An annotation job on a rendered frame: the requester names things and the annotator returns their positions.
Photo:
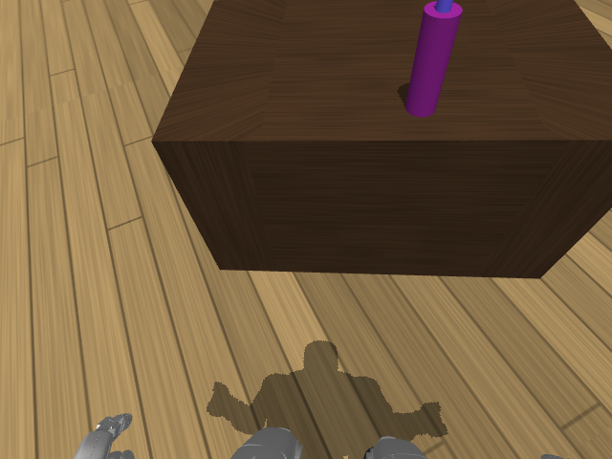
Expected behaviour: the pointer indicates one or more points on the bottle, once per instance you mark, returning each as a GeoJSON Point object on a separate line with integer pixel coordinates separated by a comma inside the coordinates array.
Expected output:
{"type": "Point", "coordinates": [439, 26]}

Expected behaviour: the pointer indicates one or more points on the left robot hand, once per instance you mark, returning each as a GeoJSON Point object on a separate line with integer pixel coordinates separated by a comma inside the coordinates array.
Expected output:
{"type": "Point", "coordinates": [97, 444]}

